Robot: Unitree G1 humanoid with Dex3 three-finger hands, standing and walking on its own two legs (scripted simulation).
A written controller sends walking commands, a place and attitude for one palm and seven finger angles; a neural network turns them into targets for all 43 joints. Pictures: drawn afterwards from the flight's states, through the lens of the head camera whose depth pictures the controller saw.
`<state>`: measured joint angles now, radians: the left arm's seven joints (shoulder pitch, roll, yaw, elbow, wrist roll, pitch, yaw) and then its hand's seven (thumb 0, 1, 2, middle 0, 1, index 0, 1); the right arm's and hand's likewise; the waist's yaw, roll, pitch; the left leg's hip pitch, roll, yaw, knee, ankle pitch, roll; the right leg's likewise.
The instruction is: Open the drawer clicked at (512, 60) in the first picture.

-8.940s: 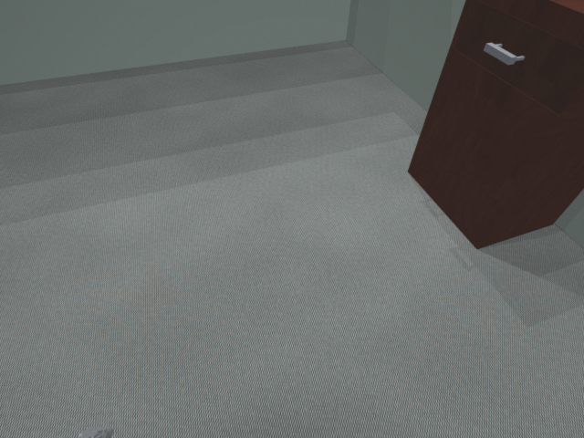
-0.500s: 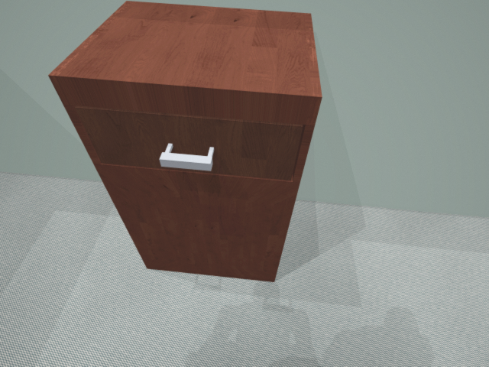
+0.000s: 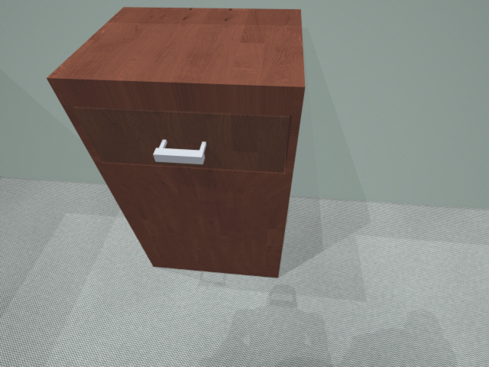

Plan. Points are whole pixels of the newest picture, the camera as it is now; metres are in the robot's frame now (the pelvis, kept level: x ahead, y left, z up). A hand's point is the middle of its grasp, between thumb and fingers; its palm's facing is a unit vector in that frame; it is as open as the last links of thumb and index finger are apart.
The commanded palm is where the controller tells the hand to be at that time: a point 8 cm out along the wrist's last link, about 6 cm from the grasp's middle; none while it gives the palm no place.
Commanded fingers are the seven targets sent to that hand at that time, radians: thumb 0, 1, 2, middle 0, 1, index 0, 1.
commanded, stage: shuffle to correct the standing spot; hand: left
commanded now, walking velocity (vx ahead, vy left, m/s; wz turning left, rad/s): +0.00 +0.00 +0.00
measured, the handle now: (181, 150) +0.59 +0.20 -0.01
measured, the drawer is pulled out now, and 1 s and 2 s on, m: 0.00 0.00 0.00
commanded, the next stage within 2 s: come to a stop and stand still in 0.32 s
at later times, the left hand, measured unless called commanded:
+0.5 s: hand out of the picture +0.02 +0.18 -0.18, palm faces +0.05 -0.98 -0.17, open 7.4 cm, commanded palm none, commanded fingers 0.00 0.90 0.90 -0.20 -0.30 -0.20 -0.30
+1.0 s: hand out of the picture +0.07 +0.20 -0.18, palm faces -0.01 -0.97 -0.22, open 7.3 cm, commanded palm none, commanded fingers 0.00 0.90 0.90 -0.20 -0.30 -0.20 -0.30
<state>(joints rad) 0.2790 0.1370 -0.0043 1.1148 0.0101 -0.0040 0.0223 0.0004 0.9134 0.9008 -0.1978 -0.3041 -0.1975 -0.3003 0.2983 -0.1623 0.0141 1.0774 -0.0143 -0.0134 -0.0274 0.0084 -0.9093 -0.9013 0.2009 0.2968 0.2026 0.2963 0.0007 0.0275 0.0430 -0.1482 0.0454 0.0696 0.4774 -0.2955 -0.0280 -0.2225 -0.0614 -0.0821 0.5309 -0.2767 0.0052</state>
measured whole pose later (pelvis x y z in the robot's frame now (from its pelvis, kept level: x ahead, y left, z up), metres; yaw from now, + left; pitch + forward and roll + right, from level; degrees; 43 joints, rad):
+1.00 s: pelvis +0.00 +0.02 -0.01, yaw -2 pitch -3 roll +0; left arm 0.21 0.17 0.01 1.00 0.01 0.01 0.05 0.00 0.91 0.90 -0.20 -0.30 -0.20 -0.30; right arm 0.22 -0.20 -0.04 0.97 -0.01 -0.01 -0.02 0.01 -0.91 -0.90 0.20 0.30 0.20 0.30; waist -0.01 0.00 0.07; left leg -0.24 0.04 0.07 0.63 -0.32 0.00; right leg -0.25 -0.06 -0.05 0.63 -0.33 0.02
